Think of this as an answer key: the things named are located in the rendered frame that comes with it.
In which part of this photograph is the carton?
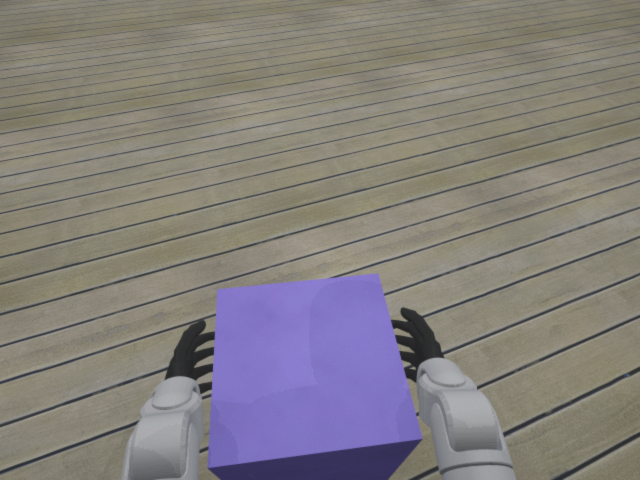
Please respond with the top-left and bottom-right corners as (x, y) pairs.
(207, 273), (423, 480)

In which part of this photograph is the left robot forearm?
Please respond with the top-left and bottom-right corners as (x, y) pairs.
(121, 376), (204, 480)

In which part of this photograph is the robot left hand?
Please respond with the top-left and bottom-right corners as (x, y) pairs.
(165, 320), (215, 394)

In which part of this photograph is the robot right hand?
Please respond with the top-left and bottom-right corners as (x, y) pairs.
(391, 308), (444, 383)

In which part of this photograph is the right robot forearm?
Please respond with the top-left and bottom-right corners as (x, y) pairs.
(416, 358), (516, 480)

